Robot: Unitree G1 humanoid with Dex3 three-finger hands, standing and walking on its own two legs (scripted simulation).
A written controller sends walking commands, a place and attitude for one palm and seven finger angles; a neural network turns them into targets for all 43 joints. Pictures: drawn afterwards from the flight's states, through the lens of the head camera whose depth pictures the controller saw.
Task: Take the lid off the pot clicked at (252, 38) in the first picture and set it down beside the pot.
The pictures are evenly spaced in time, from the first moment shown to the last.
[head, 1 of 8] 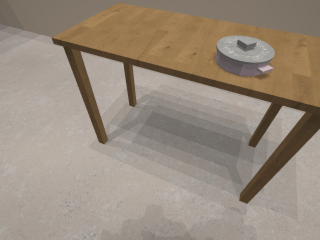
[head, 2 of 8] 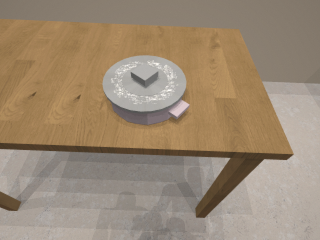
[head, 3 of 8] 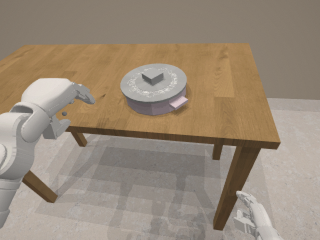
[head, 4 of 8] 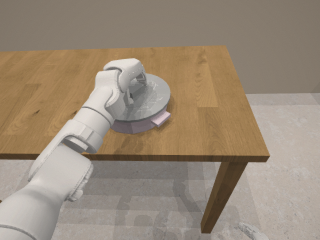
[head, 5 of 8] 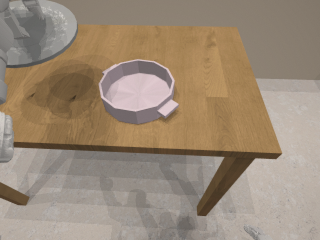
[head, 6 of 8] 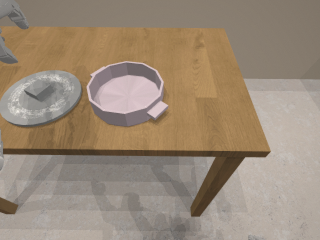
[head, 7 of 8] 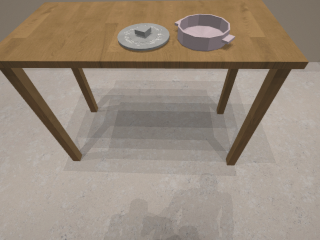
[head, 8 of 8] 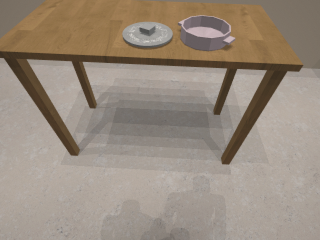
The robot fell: no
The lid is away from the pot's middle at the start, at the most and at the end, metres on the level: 0.00 0.24 0.24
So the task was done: yes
